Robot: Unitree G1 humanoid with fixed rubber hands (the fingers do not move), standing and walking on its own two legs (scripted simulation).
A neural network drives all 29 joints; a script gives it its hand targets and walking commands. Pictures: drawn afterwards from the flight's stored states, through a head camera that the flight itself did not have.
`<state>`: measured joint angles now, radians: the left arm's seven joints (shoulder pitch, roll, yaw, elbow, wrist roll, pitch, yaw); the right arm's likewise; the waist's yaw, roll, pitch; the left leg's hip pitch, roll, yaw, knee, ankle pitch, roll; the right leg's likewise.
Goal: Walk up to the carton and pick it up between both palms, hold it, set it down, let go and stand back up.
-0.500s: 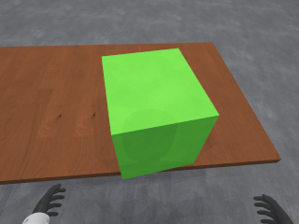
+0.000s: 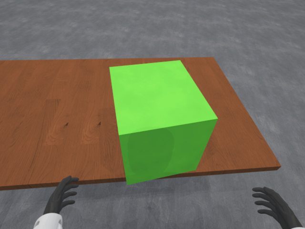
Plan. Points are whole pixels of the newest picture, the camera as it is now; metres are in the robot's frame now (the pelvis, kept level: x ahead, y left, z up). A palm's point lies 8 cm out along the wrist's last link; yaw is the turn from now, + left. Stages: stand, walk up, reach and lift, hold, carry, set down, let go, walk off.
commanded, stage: reach and lift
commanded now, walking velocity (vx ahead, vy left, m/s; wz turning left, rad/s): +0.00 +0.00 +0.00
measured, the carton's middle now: (154, 120) +0.43 +0.01 +0.05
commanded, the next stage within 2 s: none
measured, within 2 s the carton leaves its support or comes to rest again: neither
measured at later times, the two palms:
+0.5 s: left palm (66, 196) +0.21 +0.21 +0.03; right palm (273, 197) +0.21 -0.27 +0.03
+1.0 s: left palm (81, 159) +0.27 +0.18 +0.09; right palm (270, 167) +0.26 -0.26 +0.08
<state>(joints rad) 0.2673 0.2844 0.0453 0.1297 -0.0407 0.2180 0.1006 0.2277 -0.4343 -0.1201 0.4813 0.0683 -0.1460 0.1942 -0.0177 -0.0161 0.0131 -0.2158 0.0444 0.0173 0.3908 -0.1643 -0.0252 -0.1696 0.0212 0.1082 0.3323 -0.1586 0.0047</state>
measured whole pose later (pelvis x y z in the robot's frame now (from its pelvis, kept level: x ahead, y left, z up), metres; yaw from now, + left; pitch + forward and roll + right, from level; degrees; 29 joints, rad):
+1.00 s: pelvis +0.02 -0.01 +0.00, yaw +0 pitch +1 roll +0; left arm 0.14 0.18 -0.01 -0.31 -0.10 0.41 0.18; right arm 0.15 -0.43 -0.06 -0.01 0.29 0.10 0.11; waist -0.02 -0.02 -0.01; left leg -0.19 0.04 0.02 0.30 -0.14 -0.03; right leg -0.16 0.02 0.11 0.28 -0.15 0.01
